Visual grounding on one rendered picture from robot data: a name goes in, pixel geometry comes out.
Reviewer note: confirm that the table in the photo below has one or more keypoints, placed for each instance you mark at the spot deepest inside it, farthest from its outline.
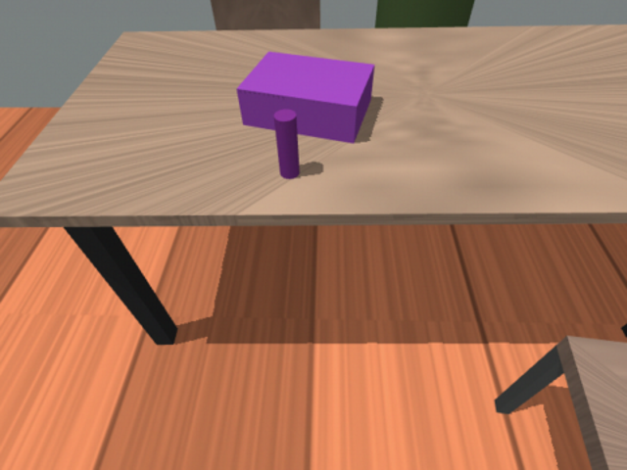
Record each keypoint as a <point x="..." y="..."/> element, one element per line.
<point x="466" y="125"/>

